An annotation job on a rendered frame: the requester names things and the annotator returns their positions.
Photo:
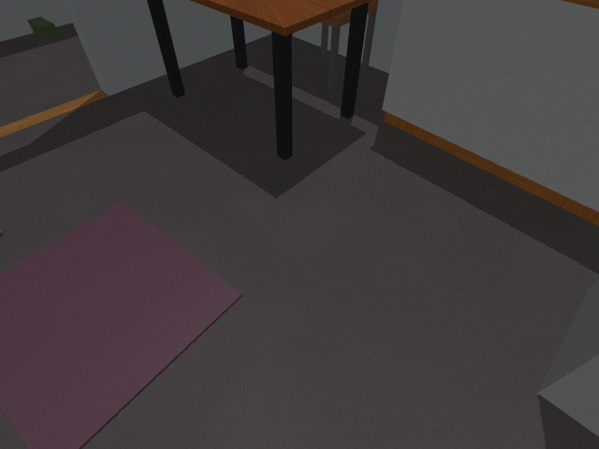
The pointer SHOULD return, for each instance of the table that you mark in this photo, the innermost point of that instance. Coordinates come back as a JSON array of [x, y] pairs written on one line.
[[282, 18]]

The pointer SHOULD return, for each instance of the chair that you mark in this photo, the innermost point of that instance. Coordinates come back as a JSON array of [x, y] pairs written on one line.
[[336, 22]]

